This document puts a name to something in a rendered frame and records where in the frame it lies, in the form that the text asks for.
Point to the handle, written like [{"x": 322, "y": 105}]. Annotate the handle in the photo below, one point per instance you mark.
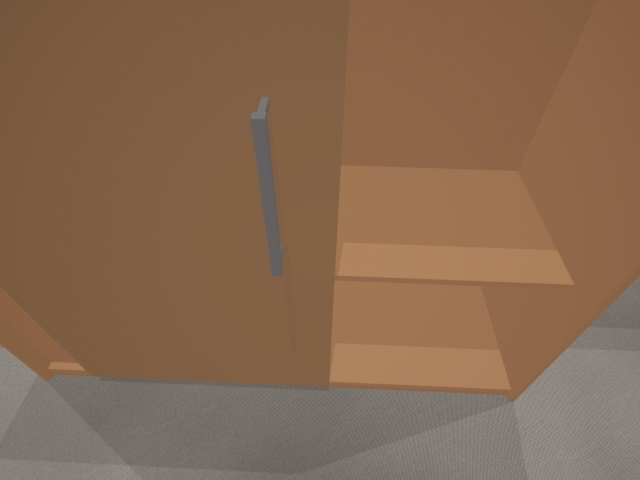
[{"x": 259, "y": 124}]

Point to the wardrobe door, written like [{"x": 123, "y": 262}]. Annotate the wardrobe door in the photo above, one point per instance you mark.
[
  {"x": 131, "y": 219},
  {"x": 25, "y": 325}
]

